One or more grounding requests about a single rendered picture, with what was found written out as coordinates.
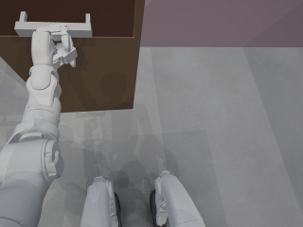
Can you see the handle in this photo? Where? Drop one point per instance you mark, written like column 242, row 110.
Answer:
column 76, row 30

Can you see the drawer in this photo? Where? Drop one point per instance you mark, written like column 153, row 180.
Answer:
column 108, row 18

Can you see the robot left upper arm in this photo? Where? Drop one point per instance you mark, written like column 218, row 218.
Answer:
column 27, row 169

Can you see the cabinet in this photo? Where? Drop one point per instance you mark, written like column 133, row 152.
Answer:
column 104, row 78

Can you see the robot left forearm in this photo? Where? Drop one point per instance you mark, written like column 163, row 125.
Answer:
column 42, row 114

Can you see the left robot shin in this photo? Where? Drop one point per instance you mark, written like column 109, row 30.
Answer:
column 114, row 220

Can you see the right robot thigh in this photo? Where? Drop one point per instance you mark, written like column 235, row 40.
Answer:
column 182, row 211

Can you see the robot left hand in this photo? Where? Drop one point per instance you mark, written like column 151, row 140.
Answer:
column 45, row 52

